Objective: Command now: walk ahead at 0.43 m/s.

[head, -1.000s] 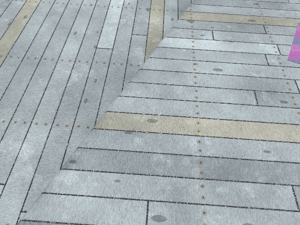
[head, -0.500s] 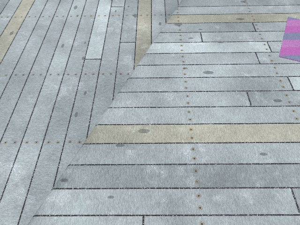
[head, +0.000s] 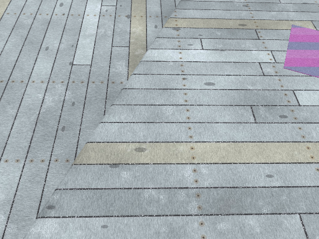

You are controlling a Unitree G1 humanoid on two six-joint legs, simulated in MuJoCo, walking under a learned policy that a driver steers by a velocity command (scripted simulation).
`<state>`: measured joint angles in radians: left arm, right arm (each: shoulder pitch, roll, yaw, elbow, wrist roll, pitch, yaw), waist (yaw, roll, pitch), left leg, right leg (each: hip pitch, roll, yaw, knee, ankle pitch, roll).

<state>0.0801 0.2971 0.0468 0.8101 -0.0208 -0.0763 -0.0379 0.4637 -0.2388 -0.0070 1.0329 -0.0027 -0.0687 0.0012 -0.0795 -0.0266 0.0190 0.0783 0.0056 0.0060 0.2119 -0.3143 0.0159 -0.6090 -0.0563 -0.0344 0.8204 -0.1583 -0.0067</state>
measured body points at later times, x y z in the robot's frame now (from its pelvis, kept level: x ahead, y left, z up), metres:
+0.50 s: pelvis +0.26 -0.05 +0.00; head +0.27 -0.04 +0.45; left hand +0.27 +0.23 -0.13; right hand +0.42 -0.31 -0.10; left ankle +0.42 +0.14 -0.67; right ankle +0.22 -0.14 -0.74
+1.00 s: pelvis +0.46 +0.03 +0.00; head +0.50 +0.06 +0.44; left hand +0.53 +0.34 -0.12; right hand +0.68 -0.20 -0.10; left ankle +0.51 +0.11 -0.74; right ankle +0.57 -0.13 -0.68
